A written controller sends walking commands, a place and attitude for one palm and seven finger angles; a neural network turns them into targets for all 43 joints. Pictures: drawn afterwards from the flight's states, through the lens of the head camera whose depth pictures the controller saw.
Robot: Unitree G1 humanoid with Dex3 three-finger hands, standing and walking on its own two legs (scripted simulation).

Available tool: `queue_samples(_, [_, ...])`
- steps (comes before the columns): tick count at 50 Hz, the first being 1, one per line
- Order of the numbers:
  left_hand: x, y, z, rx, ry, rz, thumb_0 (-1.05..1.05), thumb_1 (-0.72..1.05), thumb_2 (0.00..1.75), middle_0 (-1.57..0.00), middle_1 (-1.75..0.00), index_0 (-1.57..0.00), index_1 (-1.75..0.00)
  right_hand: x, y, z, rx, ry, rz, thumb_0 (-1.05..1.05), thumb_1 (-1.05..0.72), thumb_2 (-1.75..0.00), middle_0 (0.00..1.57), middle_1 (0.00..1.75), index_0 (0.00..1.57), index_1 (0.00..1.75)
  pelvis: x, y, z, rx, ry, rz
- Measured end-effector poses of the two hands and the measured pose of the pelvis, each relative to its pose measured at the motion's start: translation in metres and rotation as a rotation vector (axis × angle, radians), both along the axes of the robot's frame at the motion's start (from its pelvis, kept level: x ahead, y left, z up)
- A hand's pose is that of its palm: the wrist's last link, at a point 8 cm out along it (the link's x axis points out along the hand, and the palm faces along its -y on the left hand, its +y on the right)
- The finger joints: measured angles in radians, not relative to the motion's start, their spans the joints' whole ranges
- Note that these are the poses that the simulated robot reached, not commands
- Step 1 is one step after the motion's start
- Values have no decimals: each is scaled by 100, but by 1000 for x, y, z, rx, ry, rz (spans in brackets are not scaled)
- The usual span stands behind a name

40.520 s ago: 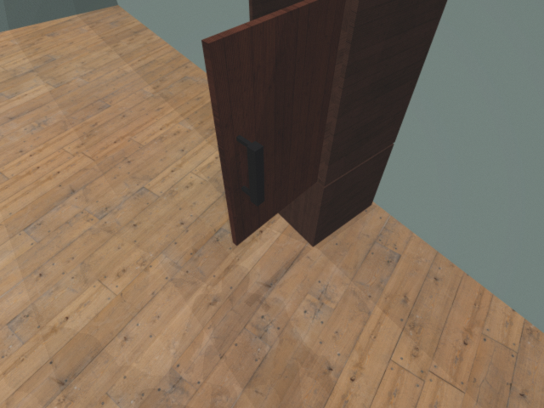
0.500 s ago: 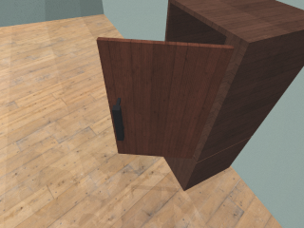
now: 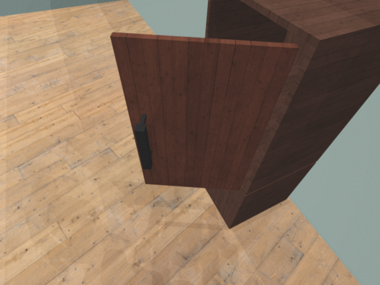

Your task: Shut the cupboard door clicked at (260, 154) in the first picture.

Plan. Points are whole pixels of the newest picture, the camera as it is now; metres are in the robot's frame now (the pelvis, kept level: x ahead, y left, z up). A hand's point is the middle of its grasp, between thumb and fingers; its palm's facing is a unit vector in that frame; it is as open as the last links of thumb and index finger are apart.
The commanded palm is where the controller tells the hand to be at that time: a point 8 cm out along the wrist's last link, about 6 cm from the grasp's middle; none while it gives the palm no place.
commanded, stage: come to a stop and stand still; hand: left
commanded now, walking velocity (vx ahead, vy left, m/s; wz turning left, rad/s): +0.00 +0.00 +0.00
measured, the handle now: (145, 142) +0.48 +0.16 -0.04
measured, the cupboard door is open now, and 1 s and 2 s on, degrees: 60 60 60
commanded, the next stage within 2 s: look again from close up in 1.12 s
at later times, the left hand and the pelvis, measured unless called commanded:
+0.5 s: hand out of the picture +0.00 +0.22 -0.16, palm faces -0.02 -0.96 -0.28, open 7.3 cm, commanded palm none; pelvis -0.02 +0.01 +0.00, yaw +0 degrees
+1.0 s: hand out of the picture +0.07 +0.18 -0.16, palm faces -0.02 -0.97 -0.25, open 7.3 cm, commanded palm none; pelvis +0.00 -0.02 +0.01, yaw +0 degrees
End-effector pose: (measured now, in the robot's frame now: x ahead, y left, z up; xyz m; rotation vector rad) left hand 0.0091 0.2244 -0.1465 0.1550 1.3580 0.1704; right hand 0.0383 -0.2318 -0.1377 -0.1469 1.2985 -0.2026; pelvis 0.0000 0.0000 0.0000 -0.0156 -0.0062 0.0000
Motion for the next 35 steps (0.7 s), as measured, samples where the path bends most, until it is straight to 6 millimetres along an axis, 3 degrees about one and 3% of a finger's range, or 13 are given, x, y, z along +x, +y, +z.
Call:
queue_samples(8, [9,34,14,50,-107,-40,0,92,89,-20,-30,-20,-30,0,20,0,29,-121,56,0,-93,-90,20,30,20,29,-21,16,-2,18,-25,2])
queue_samples(15, [-3,46,24,76,-92,-58,0,91,90,-20,-30,-20,-30,-19,19,-3,47,-85,74,0,-92,-90,20,30,20,30,-28,18,1,30,-15,-4])
queue_samples(25, [-17,38,24,74,0,-55,0,91,90,-20,-30,-20,-30,-46,-4,-6,26,33,58,1,-91,-90,20,30,20,29,-22,8,4,36,-3,-6])
queue_samples(35, [11,16,19,48,-17,-67,0,91,90,-20,-30,-20,-30,-39,-22,-3,4,67,53,1,-91,-90,20,30,20,29,-10,-6,5,34,0,-5])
